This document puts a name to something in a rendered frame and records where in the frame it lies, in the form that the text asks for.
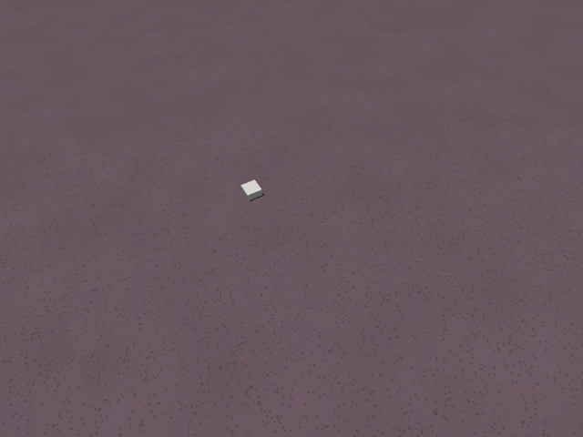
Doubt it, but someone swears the small box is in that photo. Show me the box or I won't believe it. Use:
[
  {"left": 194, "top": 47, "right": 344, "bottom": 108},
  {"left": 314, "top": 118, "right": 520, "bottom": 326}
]
[{"left": 240, "top": 179, "right": 262, "bottom": 200}]

